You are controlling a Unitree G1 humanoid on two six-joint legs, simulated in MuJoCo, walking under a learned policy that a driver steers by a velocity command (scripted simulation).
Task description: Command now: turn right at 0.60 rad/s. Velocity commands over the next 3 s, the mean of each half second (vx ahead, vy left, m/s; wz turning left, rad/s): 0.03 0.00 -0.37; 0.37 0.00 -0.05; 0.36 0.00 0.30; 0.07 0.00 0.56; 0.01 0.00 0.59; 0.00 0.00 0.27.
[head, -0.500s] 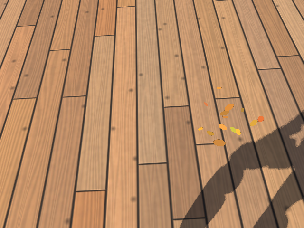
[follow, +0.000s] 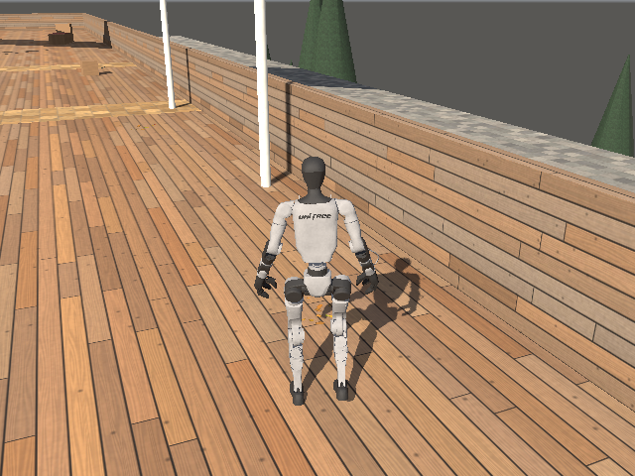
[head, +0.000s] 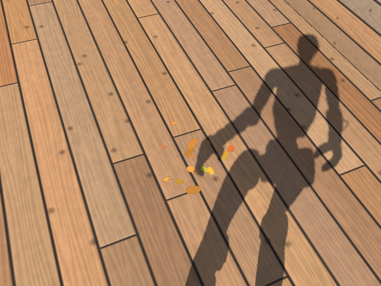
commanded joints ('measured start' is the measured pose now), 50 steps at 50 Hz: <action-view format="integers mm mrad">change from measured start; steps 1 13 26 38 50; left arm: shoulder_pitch -2 -35 135 44 -251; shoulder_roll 44 87 94 54 -29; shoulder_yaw -1 -7 -13 -14 -54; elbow -76 -90 40 42 -39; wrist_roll -4 3 14 22 21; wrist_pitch -7 -64 -89 -140 -128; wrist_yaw -11 43 44 3 -17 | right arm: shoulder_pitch -2 49 -22 162 316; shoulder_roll -176 -140 -98 -130 -96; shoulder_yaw -51 -57 -40 -46 -27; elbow -54 -26 1 93 212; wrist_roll -5 12 -5 13 15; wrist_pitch -8 43 12 -71 -104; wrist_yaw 10 23 48 35 35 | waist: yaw -11 -19 59 -2 -60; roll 202 -130 -75 108 129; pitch -122 -65 -17 69 46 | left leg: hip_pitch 76 -271 -245 264 267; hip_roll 242 5 -23 258 135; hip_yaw -150 -112 -97 -547 -187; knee -125 603 301 -359 -308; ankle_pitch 162 -223 -267 -487 398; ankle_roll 171 -56 -27 171 146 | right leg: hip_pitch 65 283 378 -324 -220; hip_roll -21 -217 -261 -61 -67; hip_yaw -54 192 357 30 -131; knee -144 -700 -853 -37 -324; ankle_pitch -11 616 -97 94 367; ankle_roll -18 -244 -304 -127 -68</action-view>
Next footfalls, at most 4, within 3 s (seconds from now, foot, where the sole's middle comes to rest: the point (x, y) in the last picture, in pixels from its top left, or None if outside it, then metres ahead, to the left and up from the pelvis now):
0.14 right None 0.02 -0.12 -0.78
0.68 left None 0.07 0.06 -0.78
1.12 right None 0.37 -0.18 -0.78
1.62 left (194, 259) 0.54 -0.02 -0.78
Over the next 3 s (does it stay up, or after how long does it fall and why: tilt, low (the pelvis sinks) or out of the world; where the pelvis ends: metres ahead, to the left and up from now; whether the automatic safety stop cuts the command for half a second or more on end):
stays up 0.43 -0.12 0.00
